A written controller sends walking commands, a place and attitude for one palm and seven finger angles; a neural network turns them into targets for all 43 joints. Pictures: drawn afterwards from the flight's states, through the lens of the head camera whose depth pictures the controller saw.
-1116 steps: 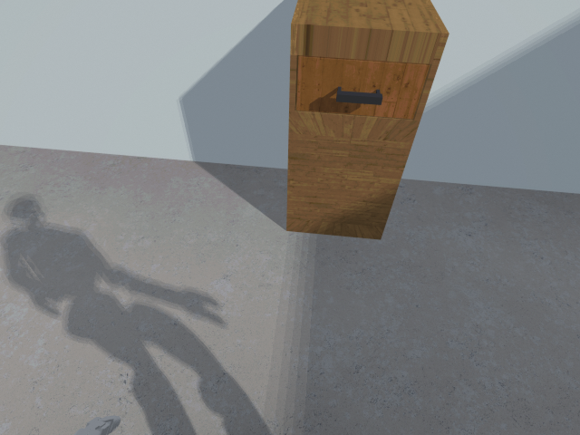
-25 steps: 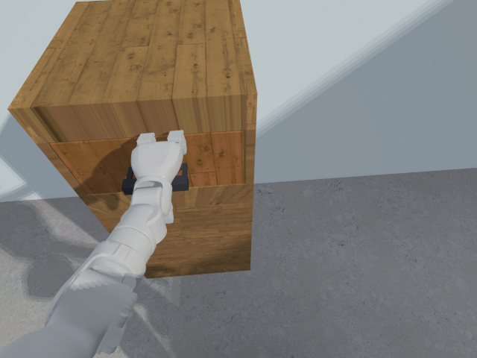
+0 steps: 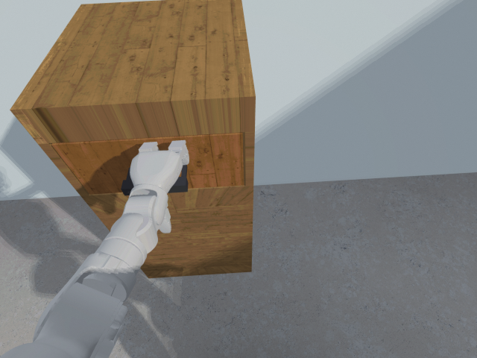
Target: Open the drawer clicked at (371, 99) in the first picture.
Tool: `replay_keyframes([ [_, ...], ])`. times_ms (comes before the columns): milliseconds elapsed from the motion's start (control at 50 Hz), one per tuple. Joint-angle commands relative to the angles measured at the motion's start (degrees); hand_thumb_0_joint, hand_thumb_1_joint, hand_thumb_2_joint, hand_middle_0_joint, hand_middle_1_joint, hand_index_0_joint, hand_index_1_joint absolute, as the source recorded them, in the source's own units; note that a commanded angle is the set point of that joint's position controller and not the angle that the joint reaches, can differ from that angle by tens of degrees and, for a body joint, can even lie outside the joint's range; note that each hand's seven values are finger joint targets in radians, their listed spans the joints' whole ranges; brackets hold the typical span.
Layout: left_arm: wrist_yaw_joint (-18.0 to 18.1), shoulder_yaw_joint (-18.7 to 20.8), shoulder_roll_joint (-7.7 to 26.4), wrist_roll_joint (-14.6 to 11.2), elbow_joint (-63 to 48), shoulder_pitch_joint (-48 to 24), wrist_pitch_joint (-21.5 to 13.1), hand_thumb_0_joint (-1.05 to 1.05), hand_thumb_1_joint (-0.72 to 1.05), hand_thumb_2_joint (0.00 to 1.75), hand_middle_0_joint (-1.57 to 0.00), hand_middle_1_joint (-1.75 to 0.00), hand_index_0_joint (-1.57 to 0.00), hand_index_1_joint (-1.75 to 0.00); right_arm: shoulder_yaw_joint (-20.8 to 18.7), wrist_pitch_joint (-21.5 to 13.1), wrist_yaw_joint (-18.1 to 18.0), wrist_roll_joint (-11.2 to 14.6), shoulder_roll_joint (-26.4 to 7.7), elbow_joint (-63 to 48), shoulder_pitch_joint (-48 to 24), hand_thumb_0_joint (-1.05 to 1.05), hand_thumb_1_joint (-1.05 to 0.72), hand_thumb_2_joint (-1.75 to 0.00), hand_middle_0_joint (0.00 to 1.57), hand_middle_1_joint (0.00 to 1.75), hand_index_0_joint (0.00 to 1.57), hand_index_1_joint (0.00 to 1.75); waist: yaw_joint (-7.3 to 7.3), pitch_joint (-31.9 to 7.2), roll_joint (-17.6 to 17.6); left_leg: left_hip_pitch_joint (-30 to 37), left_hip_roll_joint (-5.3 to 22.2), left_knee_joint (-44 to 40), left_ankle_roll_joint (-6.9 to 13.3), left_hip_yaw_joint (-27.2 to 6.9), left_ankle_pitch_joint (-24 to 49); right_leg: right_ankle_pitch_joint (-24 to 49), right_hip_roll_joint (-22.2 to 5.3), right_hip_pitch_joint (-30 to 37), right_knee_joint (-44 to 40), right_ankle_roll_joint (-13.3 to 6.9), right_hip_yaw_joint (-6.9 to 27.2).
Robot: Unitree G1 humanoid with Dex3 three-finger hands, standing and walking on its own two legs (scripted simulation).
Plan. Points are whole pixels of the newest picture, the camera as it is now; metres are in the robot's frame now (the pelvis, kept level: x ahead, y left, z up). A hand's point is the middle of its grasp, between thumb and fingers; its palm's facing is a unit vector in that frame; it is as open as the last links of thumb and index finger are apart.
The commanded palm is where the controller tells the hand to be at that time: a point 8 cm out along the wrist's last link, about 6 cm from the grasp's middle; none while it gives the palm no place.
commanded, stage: re-aim the fingers above the handle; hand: left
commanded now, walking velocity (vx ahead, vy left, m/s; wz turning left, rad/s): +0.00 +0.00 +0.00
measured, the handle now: (156, 178) +0.49 +0.19 -0.03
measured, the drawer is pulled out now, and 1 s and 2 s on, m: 0.00 0.00 0.00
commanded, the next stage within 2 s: lower the fingers behind the handle in 1.64 s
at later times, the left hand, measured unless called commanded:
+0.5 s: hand (182, 187) +0.42 +0.11 +0.02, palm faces -0.02 -0.10 -0.99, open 13.8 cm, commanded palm +0.41 +0.16 +0.09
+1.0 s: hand (168, 191) +0.42 +0.14 +0.01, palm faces -0.07 -0.08 -0.99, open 13.8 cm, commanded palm +0.42 +0.17 +0.08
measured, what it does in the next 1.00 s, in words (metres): stands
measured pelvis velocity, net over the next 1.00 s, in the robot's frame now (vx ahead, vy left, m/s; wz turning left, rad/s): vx -0.01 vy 0.01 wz -0.01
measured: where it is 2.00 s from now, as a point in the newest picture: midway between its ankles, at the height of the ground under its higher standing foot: outside the picture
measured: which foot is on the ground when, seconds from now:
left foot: down 0.00-1.00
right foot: down 0.00-1.00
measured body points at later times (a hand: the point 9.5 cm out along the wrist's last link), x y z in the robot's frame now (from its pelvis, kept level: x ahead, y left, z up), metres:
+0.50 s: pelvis -0.01 +0.01 +0.00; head +0.04 +0.00 +0.44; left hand +0.42 +0.12 +0.08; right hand +0.06 -0.26 -0.14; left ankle -0.02 +0.10 -0.72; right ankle -0.04 -0.08 -0.72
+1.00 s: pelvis -0.01 +0.01 -0.01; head +0.04 +0.01 +0.44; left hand +0.42 +0.15 +0.07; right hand +0.03 -0.26 -0.13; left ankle -0.02 +0.10 -0.72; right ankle -0.04 -0.08 -0.72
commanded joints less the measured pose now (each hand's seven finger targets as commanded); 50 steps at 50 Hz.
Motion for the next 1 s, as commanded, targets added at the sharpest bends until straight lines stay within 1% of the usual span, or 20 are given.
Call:
replay_keyframes([
  [0, 5.46, 8.34, 13.49, 2.96, -11.54, -26.13, -3.28, 0.00, -0.50, 0.30, -0.30, -1.20, -0.30, -1.20, -2.21, -2.13, -1.01, -0.24, -6.61, -5.53, 1.67, 0.00, -0.90, -0.90, 0.20, 0.30, 0.20, 0.30, -0.89, -19.27, -3.18, 9.75, 0.56, 0.31, 0.71, 2.01, 21.98, 27.51, -2.80, 7.98, -2.40, 1.15, 1.53],
  [100, 11.38, 13.20, 18.28, 4.80, -6.87, -25.36, 0.95, 0.00, -0.50, 0.30, -0.30, -1.20, -0.30, -1.20, -1.53, -2.19, -0.76, -0.58, -6.27, -6.02, 0.61, 0.00, -0.90, -0.90, 0.20, 0.30, 0.20, 0.30, 1.09, -20.40, -3.28, 5.57, 0.47, -0.29, 0.16, 2.83, 20.02, 24.65, -2.45, 9.42, -1.64, 1.01, 1.40],
  [180, 10.09, 8.02, 13.06, 3.82, -2.15, -26.70, 6.47, 0.00, -0.50, 0.30, -0.30, -1.20, -0.30, -1.20, -1.77, -1.79, -0.16, 0.11, -7.03, -5.96, 1.15, 0.00, -0.90, -0.90, 0.20, 0.30, 0.20, 0.30, -0.87, -20.80, -5.18, 7.15, 0.97, -1.18, 0.25, 3.34, 19.78, 23.76, -2.15, 8.90, -2.93, 1.39, 0.69],
  [220, 7.24, 3.59, 7.74, 1.67, -2.97, -26.29, 7.68, 0.00, -0.50, 0.30, -0.30, -1.20, -0.30, -1.20, -2.20, -1.59, -0.02, 0.55, -7.27, -6.53, 1.26, 0.00, -0.90, -0.90, 0.20, 0.30, 0.20, 0.30, -1.97, -21.47, -5.75, 9.85, 1.01, -1.24, 0.57, 3.38, 20.66, 25.25, -2.13, 9.33, -3.91, 1.69, 0.68],
  [260, 3.56, -1.09, 2.02, -0.92, -7.16, -27.40, 6.25, 0.00, -0.50, 0.30, -0.30, -1.20, -0.30, -1.20, -2.86, -1.96, -0.10, 0.62, -7.42, -6.85, 1.51, 0.00, -0.90, -0.90, 0.20, 0.30, 0.20, 0.30, -3.73, -22.51, -5.67, 13.75, 1.29, -0.86, 0.92, 2.75, 23.35, 27.04, -2.16, 8.87, -4.52, 1.79, 0.59],
  [340, -0.19, -3.29, 0.93, -1.18, -13.20, -28.89, -0.76, 0.00, -0.50, 0.30, -0.30, -1.20, -0.30, -1.20, -2.91, -2.86, -1.23, 0.18, -7.23, -5.98, 2.20, 0.00, -0.90, -0.90, 0.20, 0.30, 0.20, 0.30, -4.57, -19.42, -4.13, 16.76, 1.52, -0.62, 1.19, 1.08, 23.30, 24.00, -2.20, 4.25, -4.64, 1.71, 0.25],
  [380, 1.25, -0.95, 3.52, 0.57, -14.71, -30.99, -4.36, 0.00, -0.50, 0.30, -0.30, -1.20, -0.30, -1.20, -2.84, -3.43, -1.45, -0.12, -6.72, -5.34, 2.77, 0.00, -0.90, -0.90, 0.20, 0.30, 0.20, 0.30, -3.89, -18.39, -2.24, 16.21, 1.72, -0.25, 0.88, 0.46, 22.64, 20.89, -2.15, 1.69, -3.79, 1.26, 0.16],
  [420, 5.14, 6.08, 11.17, 3.11, -13.77, -32.04, -5.90, 0.00, -0.50, 0.30, -0.30, -1.20, -0.30, -1.20, -2.38, -3.67, -1.56, -0.29, -6.72, -4.69, 2.96, 0.00, -0.90, -0.90, 0.20, 0.30, 0.20, 0.30, -1.93, -17.88, -0.69, 13.34, 1.70, -0.07, 0.37, 0.32, 20.53, 17.92, -2.00, 0.44, -2.26, 0.55, -0.12],
  [440, 7.41, 7.83, 12.67, 4.00, -12.77, -32.58, -5.65, 0.00, -0.50, 0.30, -0.30, -1.20, -0.30, -1.20, -2.15, -3.79, -1.45, -0.50, -6.47, -4.50, 2.73, 0.00, -0.90, -0.90, 0.20, 0.30, 0.20, 0.30, -1.66, -17.73, -0.36, 11.98, 1.55, 0.30, 0.27, 0.51, 20.08, 17.40, -1.86, 0.11, -1.56, 0.35, -0.37],
  [460, 9.77, 12.33, 17.63, 4.85, -12.07, -33.35, -4.95, 0.00, -0.50, 0.30, -0.30, -1.20, -0.30, -1.20, -1.98, -3.76, -1.42, -0.80, -6.66, -4.25, 2.57, 0.00, -0.90, -0.90, 0.20, 0.30, 0.20, 0.30, -0.35, -18.93, -0.99, 9.61, 1.38, 0.49, 0.08, 0.49, 19.75, 16.98, -1.85, 1.37, -0.82, 0.12, -0.13],
  [500, 13.88, 16.03, 21.01, 5.63, -7.37, -30.06, -1.02, 0.00, -0.50, 0.30, -0.30, -1.20, -0.30, -1.20, -1.12, -3.42, -1.14, -1.19, -6.23, -4.83, 1.13, 0.00, -0.90, -0.90, 0.20, 0.30, 0.20, 0.30, 1.58, -19.03, -1.27, 5.44, 0.86, 0.15, -0.20, 1.50, 17.54, 15.83, -1.71, 3.35, -0.14, 0.15, -0.22],
  [560, 15.87, 13.82, 19.35, 5.70, 0.61, -28.21, 7.36, 0.00, -0.50, 0.30, -0.30, -1.20, -0.30, -1.20, -0.57, -2.47, -0.48, -1.22, -6.65, -5.11, -0.54, 0.00, -0.90, -0.90, 0.20, 0.30, 0.20, 0.30, 1.55, -19.54, -3.85, 2.99, 0.71, -0.82, -0.49, 2.98, 16.40, 16.46, -1.76, 6.28, -1.33, 0.63, -0.02],
  [620, 11.81, 9.77, 16.27, 3.18, 5.04, -27.76, 13.58, 0.00, -0.50, 0.30, -0.30, -1.20, -0.30, -1.20, -0.78, -0.96, -0.30, 0.23, -7.38, -5.66, 0.83, 0.00, -0.90, -0.90, 0.20, 0.30, 0.20, 0.30, 0.05, -20.81, -6.61, 4.21, 0.91, -1.98, -0.28, 3.99, 17.40, 20.68, -1.90, 9.71, -3.19, 1.57, 0.40],
  [660, 9.12, 12.02, 19.80, 1.09, 6.07, -29.44, 15.13, 0.00, -0.50, 0.30, -0.30, -1.20, -0.30, -1.20, -0.43, -0.12, -1.13, 0.66, -7.77, -5.98, 0.02, 0.00, -0.90, -0.90, 0.20, 0.30, 0.20, 0.30, -0.08, -22.30, -10.47, 3.64, 0.74, -2.79, 0.24, 4.21, 16.18, 21.90, -2.45, 14.09, -4.36, 2.39, 1.45],
  [740, 3.40, 8.11, 15.99, 0.59, 3.63, -28.66, 11.49, 0.00, -0.50, 0.30, -0.30, -1.20, -0.30, -1.20, -0.39, -0.13, -2.70, 1.07, -8.07, -6.99, 0.98, 0.00, -0.90, -0.90, 0.20, 0.30, 0.20, 0.30, -1.68, -18.69, -9.92, 4.92, 0.91, -3.67, 1.00, 4.01, 15.14, 22.41, -3.03, 13.01, -5.61, 2.65, 1.35],
  [780, 0.96, 3.54, 10.73, 1.36, 0.27, -29.88, 6.73, 0.00, -0.50, 0.30, -0.30, -1.20, -0.30, -1.20, -0.80, -1.23, -2.97, 0.79, -8.05, -7.26, 1.87, 0.00, -0.90, -0.90, 0.20, 0.30, 0.20, 0.30, -3.40, -15.79, -7.98, 7.06, 1.33, -3.13, 1.27, 3.27, 15.29, 20.97, -2.85, 8.46, -5.97, 2.22, 1.08],
  [860, -0.87, -2.46, 2.00, 0.96, -10.04, -30.66, -3.92, 0.00, -0.50, 0.30, -0.30, -1.20, -0.30, -1.20, -2.39, -3.78, -2.47, -0.09, -6.85, -7.00, 3.81, 0.00, -0.90, -0.90, 0.20, 0.30, 0.20, 0.30, -4.40, -18.61, -0.38, 15.17, 2.11, -0.42, 0.95, 1.49, 20.13, 18.55, -2.24, 1.08, -4.33, 1.11, 0.33],
  [920, 2.42, 1.98, 6.21, 1.40, -12.68, -30.81, -7.86, 0.00, -0.50, 0.30, -0.30, -1.20, -0.30, -1.20, -2.76, -4.65, -1.93, -0.30, -6.59, -5.76, 4.89, 0.00, -0.90, -0.90, 0.20, 0.30, 0.20, 0.30, -3.11, -19.93, 2.81, 16.67, 2.57, 1.18, 0.05, 0.20, 21.88, 16.53, -1.72, -2.90, -2.15, 0.56, -0.37],
  [940, 4.47, 3.61, 7.88, 2.03, -13.25, -33.16, -8.22, 0.00, -0.50, 0.30, -0.30, -1.20, -0.30, -1.20, -2.82, -4.90, -1.62, -0.42, -6.62, -5.11, 5.08, 0.00, -0.90, -0.90, 0.20, 0.30, 0.20, 0.30, -3.23, -20.38, 1.97, 15.58, 2.57, 1.72, -0.02, -0.05, 21.09, 15.74, -1.59, -3.60, -1.44, 0.56, -0.45],
  [980, 9.34, 10.22, 15.29, 3.81, -12.54, -34.64, -7.45, 0.00, -0.50, 0.30, -0.30, -1.20, -0.30, -1.20, -2.75, -4.94, -1.24, -0.74, -7.15, -4.26, 5.02, 0.00, -0.90, -0.90, 0.20, 0.30, 0.20, 0.30, -2.02, -21.53, 1.04, 12.11, 2.24, 2.29, -0.21, -0.27, 21.15, 15.99, -1.36, -2.89, 0.15, 0.29, -0.63],
])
